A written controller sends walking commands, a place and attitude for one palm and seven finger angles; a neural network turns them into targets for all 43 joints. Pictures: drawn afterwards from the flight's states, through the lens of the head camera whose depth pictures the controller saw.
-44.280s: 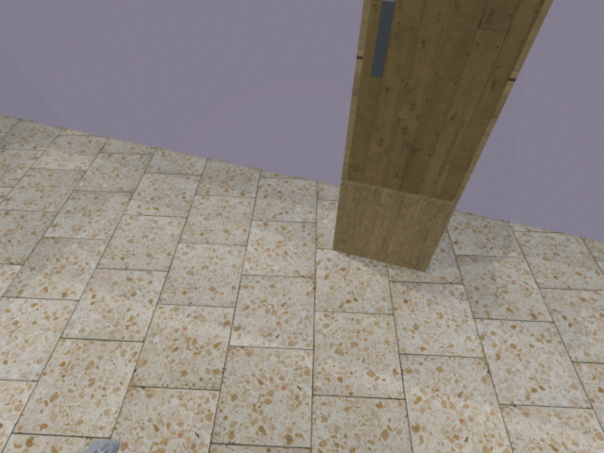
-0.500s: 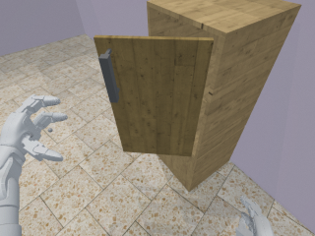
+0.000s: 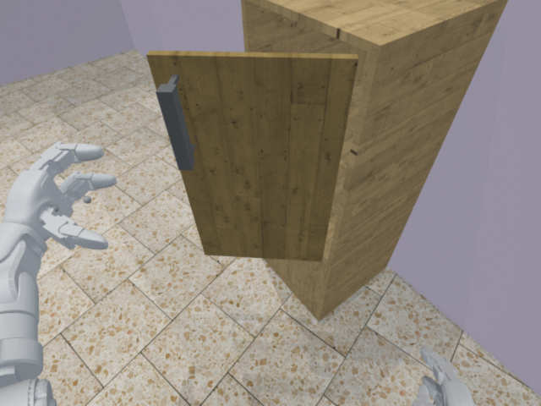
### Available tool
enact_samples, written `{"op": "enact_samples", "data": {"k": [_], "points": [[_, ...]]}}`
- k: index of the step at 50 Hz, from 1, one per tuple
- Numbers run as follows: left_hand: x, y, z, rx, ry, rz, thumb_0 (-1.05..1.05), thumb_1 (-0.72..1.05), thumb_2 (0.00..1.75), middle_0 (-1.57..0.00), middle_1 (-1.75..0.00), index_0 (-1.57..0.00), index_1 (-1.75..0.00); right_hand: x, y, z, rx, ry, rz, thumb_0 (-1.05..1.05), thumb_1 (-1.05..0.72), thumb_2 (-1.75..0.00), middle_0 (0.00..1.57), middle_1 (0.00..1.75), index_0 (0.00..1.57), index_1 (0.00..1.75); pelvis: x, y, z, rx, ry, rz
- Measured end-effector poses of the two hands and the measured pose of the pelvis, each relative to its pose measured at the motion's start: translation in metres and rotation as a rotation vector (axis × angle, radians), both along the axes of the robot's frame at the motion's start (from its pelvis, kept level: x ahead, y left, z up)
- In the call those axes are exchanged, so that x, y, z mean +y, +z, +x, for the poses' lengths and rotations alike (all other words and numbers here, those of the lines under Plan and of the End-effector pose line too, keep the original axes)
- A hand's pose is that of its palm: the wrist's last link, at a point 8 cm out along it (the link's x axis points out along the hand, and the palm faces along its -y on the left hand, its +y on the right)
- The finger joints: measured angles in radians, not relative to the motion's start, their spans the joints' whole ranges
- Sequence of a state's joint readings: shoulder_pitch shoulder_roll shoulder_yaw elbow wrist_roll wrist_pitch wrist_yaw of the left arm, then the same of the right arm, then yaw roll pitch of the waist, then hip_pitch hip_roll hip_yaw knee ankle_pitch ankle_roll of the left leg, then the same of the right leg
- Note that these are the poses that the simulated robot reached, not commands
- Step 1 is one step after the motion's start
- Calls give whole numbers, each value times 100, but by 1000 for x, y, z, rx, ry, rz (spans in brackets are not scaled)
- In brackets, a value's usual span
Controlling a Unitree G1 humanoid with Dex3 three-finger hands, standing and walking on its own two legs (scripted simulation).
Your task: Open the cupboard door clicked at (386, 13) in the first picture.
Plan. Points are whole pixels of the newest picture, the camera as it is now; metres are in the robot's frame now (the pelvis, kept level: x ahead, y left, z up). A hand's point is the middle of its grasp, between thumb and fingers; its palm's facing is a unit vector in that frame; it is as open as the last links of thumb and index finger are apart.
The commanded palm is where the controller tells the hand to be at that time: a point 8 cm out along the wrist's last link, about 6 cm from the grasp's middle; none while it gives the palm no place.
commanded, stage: move the hooked fingers beside the handle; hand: left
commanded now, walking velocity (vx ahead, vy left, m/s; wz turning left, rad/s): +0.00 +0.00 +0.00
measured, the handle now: (181, 123) +0.55 +0.20 +0.14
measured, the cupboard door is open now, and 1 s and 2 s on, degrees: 48 48 48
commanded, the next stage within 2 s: none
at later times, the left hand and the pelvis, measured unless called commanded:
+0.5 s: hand (104, 172) +0.40 +0.28 +0.15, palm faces +0.01 -1.00 -0.01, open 14.0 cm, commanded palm +0.38 +0.33 +0.15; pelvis +0.01 +0.02 +0.00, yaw -1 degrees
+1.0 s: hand (121, 149) +0.45 +0.27 +0.15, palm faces +0.00 -1.00 -0.01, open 14.0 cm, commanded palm +0.44 +0.32 +0.14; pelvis +0.01 +0.03 +0.00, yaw -1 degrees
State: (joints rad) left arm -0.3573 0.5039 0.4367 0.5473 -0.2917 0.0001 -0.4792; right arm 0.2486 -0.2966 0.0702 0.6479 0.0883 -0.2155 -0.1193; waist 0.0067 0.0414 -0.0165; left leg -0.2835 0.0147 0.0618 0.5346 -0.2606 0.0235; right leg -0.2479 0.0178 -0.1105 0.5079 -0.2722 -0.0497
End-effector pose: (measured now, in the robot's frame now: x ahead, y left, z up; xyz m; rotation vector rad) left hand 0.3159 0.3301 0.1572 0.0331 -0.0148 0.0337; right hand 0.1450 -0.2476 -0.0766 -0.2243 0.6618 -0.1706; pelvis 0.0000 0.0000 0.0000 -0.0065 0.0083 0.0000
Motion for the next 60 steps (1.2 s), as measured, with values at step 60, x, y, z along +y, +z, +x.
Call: {"op": "enact_samples", "data": {"k": [60], "points": [[-9, -6, 144, 34, -36, -30, -1, -50, 30, -30, -120, -30, -120, -5, -28, -132, 493, -195, -56, 1, -91, -90, 21, 30, 20, 30, 24, -7, 8, 161, -25, -16]]}}
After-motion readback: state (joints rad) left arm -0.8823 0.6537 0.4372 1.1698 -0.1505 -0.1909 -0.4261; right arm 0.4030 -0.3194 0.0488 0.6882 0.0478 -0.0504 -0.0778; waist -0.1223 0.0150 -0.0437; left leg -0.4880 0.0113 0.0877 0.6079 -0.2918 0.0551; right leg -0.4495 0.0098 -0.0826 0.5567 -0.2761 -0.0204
